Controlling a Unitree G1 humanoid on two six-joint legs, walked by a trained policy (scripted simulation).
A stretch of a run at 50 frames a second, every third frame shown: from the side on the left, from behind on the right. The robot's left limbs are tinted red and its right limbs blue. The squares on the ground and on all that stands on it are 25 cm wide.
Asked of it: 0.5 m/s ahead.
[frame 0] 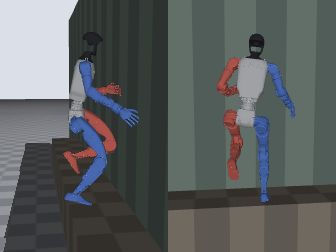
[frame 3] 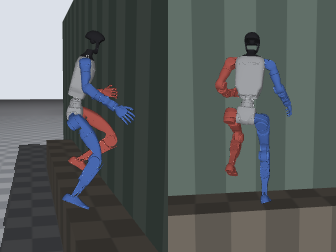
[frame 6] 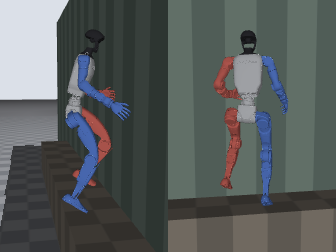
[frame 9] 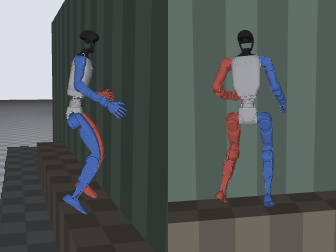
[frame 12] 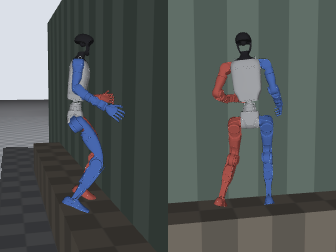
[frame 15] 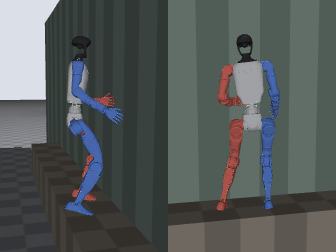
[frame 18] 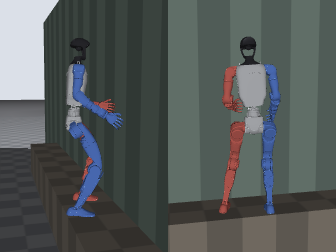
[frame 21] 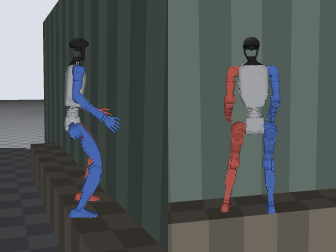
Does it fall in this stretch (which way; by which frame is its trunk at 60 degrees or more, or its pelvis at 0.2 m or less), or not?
no
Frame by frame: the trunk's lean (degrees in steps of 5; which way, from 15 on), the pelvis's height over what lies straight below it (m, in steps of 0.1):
0: 15 forward, 0.7
3: 20 forward, 0.8
6: 20 forward, 0.8
9: 15 forward, 0.8
12: 10, 0.8
15: 10, 0.8
18: 5, 0.7
21: 5, 0.7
